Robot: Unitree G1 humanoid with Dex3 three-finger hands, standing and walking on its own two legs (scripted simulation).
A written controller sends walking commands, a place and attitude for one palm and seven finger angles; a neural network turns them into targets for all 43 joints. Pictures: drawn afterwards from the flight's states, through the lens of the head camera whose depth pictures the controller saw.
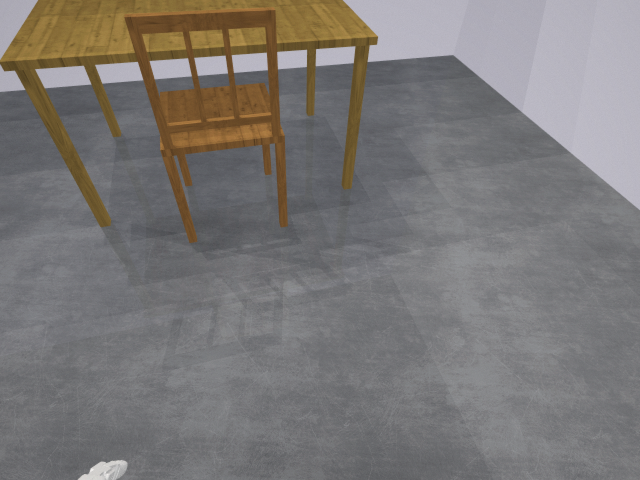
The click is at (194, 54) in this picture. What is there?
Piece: chair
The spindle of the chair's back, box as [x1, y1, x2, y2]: [183, 31, 206, 121]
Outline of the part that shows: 183,32 201,121 206,121 188,31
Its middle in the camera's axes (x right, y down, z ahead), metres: -0.38 -0.48 +1.17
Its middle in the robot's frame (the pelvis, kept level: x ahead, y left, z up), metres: +1.18 +0.43 -0.07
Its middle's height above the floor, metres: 0.69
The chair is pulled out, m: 0.00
